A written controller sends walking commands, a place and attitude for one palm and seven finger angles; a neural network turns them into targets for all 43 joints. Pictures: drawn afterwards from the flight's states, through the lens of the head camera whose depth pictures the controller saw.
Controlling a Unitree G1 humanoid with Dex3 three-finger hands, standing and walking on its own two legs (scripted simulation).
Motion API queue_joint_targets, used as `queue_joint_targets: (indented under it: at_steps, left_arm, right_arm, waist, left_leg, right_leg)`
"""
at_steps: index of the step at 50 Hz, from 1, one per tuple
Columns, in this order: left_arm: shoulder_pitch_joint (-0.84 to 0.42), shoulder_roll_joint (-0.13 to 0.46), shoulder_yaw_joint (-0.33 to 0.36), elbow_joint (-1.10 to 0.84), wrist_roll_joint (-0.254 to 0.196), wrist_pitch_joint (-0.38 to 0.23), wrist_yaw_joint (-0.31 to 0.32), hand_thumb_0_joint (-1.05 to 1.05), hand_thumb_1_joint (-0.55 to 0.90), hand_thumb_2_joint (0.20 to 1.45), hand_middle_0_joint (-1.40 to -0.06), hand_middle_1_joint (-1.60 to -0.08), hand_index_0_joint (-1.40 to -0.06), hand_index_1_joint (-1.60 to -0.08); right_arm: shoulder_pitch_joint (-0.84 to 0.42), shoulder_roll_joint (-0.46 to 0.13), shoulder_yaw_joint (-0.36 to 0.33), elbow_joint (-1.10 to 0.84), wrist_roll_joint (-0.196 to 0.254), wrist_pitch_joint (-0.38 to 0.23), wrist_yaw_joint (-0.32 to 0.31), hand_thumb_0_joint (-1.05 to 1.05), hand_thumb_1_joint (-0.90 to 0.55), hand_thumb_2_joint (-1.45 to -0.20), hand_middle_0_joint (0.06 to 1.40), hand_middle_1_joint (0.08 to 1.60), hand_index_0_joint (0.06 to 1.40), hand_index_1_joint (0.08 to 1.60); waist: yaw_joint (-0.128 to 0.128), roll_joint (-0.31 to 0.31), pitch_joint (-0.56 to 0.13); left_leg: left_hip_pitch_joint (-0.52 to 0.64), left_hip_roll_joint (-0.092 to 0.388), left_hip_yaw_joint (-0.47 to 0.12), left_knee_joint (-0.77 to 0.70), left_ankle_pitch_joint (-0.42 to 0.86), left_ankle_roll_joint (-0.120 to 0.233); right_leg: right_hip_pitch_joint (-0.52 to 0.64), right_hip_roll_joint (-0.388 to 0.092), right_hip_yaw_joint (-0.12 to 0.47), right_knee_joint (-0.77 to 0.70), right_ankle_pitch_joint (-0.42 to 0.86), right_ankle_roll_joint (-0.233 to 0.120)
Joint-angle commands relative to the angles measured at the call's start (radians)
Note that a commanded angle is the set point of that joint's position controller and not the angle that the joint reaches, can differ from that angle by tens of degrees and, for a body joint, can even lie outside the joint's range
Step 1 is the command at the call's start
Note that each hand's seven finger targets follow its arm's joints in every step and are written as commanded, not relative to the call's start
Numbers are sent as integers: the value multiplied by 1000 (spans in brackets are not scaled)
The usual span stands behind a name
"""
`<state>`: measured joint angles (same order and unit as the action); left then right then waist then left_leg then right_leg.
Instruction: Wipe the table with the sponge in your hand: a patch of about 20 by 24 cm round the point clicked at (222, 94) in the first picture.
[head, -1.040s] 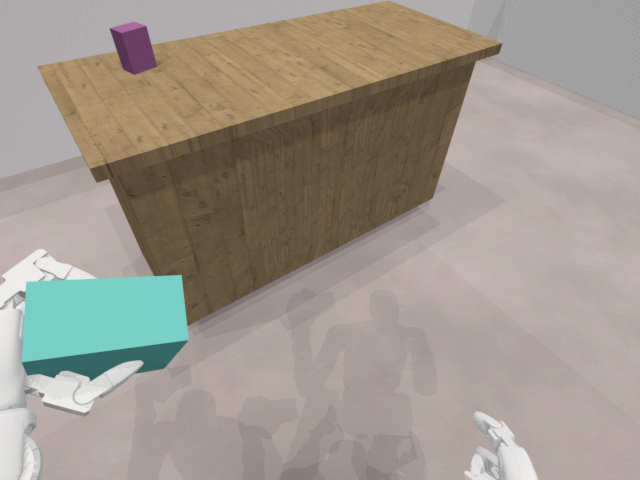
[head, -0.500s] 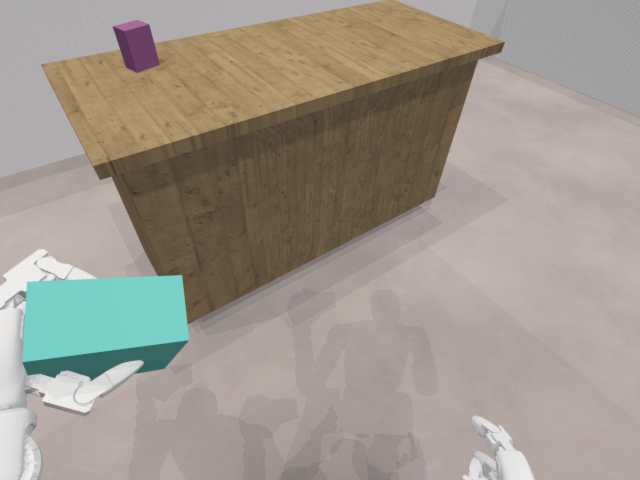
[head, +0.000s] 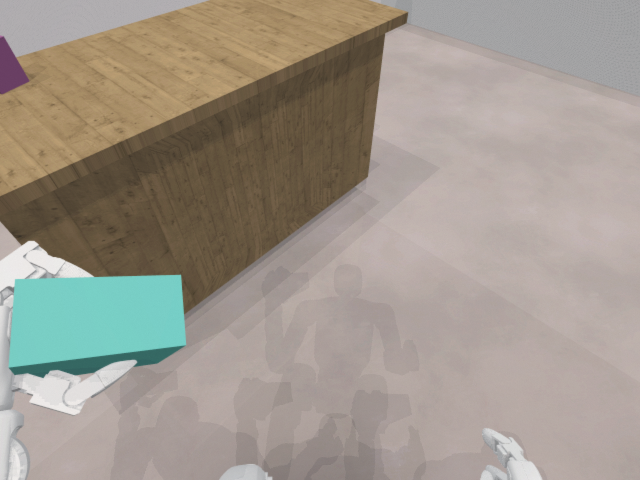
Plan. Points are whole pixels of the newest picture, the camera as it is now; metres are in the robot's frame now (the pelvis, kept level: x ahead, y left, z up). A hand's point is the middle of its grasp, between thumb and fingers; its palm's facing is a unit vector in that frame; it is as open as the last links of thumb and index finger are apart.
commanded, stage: walk to a spot facing it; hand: left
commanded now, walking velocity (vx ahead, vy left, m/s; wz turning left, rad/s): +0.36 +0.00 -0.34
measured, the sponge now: (123, 327) +0.23 +0.20 +0.15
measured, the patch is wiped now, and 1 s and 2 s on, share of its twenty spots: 0.00 0.00 0.00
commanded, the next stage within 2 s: turn to face it in 0.60 s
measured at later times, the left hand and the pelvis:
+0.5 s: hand (217, 190) +0.40 +0.14 +0.17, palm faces +0.21 -0.84 -0.50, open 10.0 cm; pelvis +0.13 -0.04 -0.02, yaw -13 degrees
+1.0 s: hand (253, 135) +0.51 +0.12 +0.18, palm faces +0.26 -0.87 -0.42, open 10.0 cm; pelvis +0.24 -0.08 -0.01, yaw -9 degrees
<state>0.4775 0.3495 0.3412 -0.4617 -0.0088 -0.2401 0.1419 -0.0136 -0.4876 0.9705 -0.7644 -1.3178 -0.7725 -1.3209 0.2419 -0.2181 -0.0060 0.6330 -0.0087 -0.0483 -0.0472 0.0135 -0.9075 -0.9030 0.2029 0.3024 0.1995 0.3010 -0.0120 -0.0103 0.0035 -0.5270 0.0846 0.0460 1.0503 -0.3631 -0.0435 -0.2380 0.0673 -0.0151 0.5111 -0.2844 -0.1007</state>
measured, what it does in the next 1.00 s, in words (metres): walks ahead: left foot, then right foot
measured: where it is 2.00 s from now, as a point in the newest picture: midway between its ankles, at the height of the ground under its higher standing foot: outside the picture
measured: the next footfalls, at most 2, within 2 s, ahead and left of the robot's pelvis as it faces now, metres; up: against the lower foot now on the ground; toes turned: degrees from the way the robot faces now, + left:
left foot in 0.18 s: +0.15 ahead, +0.15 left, +0.00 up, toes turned +4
right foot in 0.50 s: +0.19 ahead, -0.16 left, +0.00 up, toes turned -23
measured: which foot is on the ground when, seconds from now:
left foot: up 0.00-0.16, down 0.18-0.50, up 0.52-0.82, down 0.84-1.00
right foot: down 0.00-0.20, up 0.22-0.48, down 0.50-0.86, up 0.88-1.00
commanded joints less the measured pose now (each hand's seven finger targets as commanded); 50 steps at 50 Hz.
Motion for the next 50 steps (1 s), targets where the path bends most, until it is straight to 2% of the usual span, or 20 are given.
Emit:
queue_joint_targets:
  at_steps: [1, 7, 9, 11, 15, 18, 22, 23, 24, 25, 26, 29, 33, 37, 40, 41, 42, 43, 44, 50]
  left_arm:
    - [-51, 173, 130, -172, -20, -62, 27, 0, 100, 1300, -1200, -1600, -1200, -1600]
    - [-104, 168, 100, -211, -19, -47, 35, 0, 100, 1300, -1200, -1600, -1200, -1600]
    - [-120, 165, 100, -239, -22, -55, 29, 0, 100, 1300, -1200, -1600, -1200, -1600]
    - [-155, 223, 131, -218, -13, -70, 28, 0, 100, 1300, -1200, -1600, -1200, -1600]
    - [-122, 175, 110, -257, -1, -62, 21, 0, 100, 1300, -1200, -1600, -1200, -1600]
    - [-91, 177, 133, -274, 2, -51, 24, 0, 100, 1300, -1200, -1600, -1200, -1600]
    - [-88, 169, 145, -204, -9, -44, 25, 0, 100, 1300, -1200, -1600, -1200, -1600]
    - [-82, 162, 137, -181, -10, -32, 25, 0, 100, 1300, -1200, -1600, -1200, -1600]
    - [-98, 191, 148, -190, -7, -29, 26, 0, 100, 1300, -1200, -1600, -1200, -1600]
    - [-94, 241, 191, -195, -5, -30, 34, 0, 100, 1300, -1200, -1600, -1200, -1600]
    - [-96, 248, 216, -217, -29, -32, 32, 0, 100, 1300, -1200, -1600, -1200, -1600]
    - [-9, 237, 226, -283, -18, -47, 31, 0, 100, 1300, -1200, -1600, -1200, -1600]
    - [21, 211, 213, -320, -14, -64, 42, 0, 100, 1300, -1200, -1600, -1200, -1600]
    - [47, 201, 207, -323, -18, -60, 58, 0, 100, 1300, -1200, -1600, -1200, -1600]
    - [12, 205, 187, -325, -18, -53, 66, 0, 100, 1300, -1200, -1600, -1200, -1600]
    - [-3, 211, 184, -331, -20, -57, 67, 0, 100, 1300, -1200, -1600, -1200, -1600]
    - [-8, 214, 191, -324, -31, -59, 66, 0, 100, 1300, -1200, -1600, -1200, -1600]
    - [-21, 199, 156, -274, -36, -55, 53, 0, 100, 1300, -1200, -1600, -1200, -1600]
    - [-39, 231, 189, -282, -26, -51, 45, 0, 100, 1300, -1200, -1600, -1200, -1600]
    - [53, 183, 169, -426, -39, -46, 27, 0, 100, 1300, -1200, -1600, -1200, -1600]
  right_arm:
    - [-110, -76, -21, -193, 7, -53, -8, 0, -900, -900, 200, 300, 200, 300]
    - [-75, -101, -31, -205, 9, -67, -18, 0, -900, -900, 200, 300, 200, 300]
    - [-68, -142, -47, -213, 9, -68, -31, 0, -900, -900, 200, 300, 200, 300]
    - [-85, -107, -26, -197, 0, -77, -34, 0, -900, -900, 200, 300, 200, 300]
    - [-87, -100, -30, -170, 1, -99, -24, 0, -900, -900, 200, 300, 200, 300]
    - [-89, -101, -23, -179, 2, -108, -18, 0, -900, -900, 200, 300, 200, 300]
    - [-90, -98, -33, -188, 5, -107, -17, 0, -900, -900, 200, 300, 200, 300]
    - [-92, -88, -28, -191, 11, -101, -17, 0, -900, -900, 200, 300, 200, 300]
    - [-94, -75, -30, -191, 17, -97, -15, 0, -900, -900, 200, 300, 200, 300]
    - [-110, -46, -23, -206, 19, -88, -13, 0, -900, -900, 200, 300, 200, 300]
    - [-127, -73, -35, -200, 17, -93, -5, 0, -900, -900, 200, 300, 200, 300]
    - [-151, -60, -19, -163, 17, -55, 5, 0, -900, -900, 200, 300, 200, 300]
    - [-153, -61, -28, -169, 11, -26, -4, 0, -900, -900, 200, 300, 200, 300]
    - [-130, -52, -31, -197, 2, -36, -10, 0, -900, -900, 200, 300, 200, 300]
    - [-83, -68, -54, -200, 5, -36, -27, 0, -900, -900, 200, 300, 200, 300]
    - [-74, -85, -66, -207, 9, -35, -32, 0, -900, -900, 200, 300, 200, 300]
    - [-74, -104, -68, -209, 13, -37, -26, 0, -900, -900, 200, 300, 200, 300]
    - [-68, -102, -60, -215, 26, -39, -13, 0, -900, -900, 200, 300, 200, 300]
    - [-79, -95, -54, -200, 8, -48, -8, 0, -900, -900, 200, 300, 200, 300]
    - [-95, -98, -61, -193, 14, -82, 18, 0, -900, -900, 200, 300, 200, 300]
  waist:
    - [26, -76, -114]
    - [14, -59, -118]
    - [-9, 171, -147]
    - [-4, 293, -98]
    - [12, 184, -19]
    - [15, 268, -45]
    - [13, 220, -68]
    - [22, 156, -95]
    - [32, 2, -125]
    - [34, -281, -155]
    - [40, -299, -176]
    - [16, -86, -153]
    - [-5, -94, -136]
    - [28, -82, -134]
    - [-7, -32, -163]
    - [-11, 65, -188]
    - [2, 259, -208]
    - [6, 280, -164]
    - [-4, 272, -153]
    - [10, 314, -131]
  left_leg:
    - [-27, 4, 52, -241, 35, 13]
    - [308, -4, 103, -567, 134, 49]
    - [623, 172, -149, -674, 115, 146]
    - [573, 428, -462, -801, 31, 283]
    - [398, 357, -187, -786, 49, 243]
    - [321, 279, 47, -757, 147, 168]
    - [300, 239, 147, -559, 207, 125]
    - [260, 192, 185, -414, 239, 106]
    - [141, 130, 205, -157, 197, 85]
    - [-124, -1, 190, 132, -124, 48]
    - [-195, 1, 28, 264, -203, 36]
    - [-237, 55, -53, 306, -102, 11]
    - [-78, 68, -7, -20, -21, 13]
    - [88, -14, 129, -355, 106, 33]
    - [345, -54, 144, -570, 311, 46]
    - [463, 9, 42, -597, 440, 90]
    - [564, 225, -285, -610, 724, 221]
    - [538, 328, -487, -644, 827, 301]
    - [482, 361, -553, -671, 756, 327]
    - [192, 170, -236, -697, 286, 194]
  right_leg:
    - [147, -262, 298, -174, 305, -115]
    - [28, -191, 266, -60, 153, -50]
    - [-258, -72, 154, 238, 49, 38]
    - [-446, -61, 49, 634, -295, 88]
    - [-439, -169, 18, 604, -157, 101]
    - [-242, -144, -113, 364, -87, 109]
    - [-37, -72, -223, 121, -6, 107]
    - [69, -50, -224, 49, 25, 95]
    - [191, -133, -50, -18, 47, 41]
    - [326, -353, 400, -110, 236, -84]
    - [325, -433, 551, -163, 275, -122]
    - [313, -427, 330, -102, 454, -126]
    - [187, -382, 83, -99, 598, -72]
    - [187, -339, -9, -68, 598, -41]
    - [117, -304, -91, 113, 531, 39]
    - [32, -262, -112, 263, 428, 83]
    - [-150, -139, -123, 463, -67, 138]
    - [-230, -93, -57, 618, -390, 142]
    - [-285, -115, 14, 684, -378, 149]
    - [-84, -104, -60, 405, -193, 164]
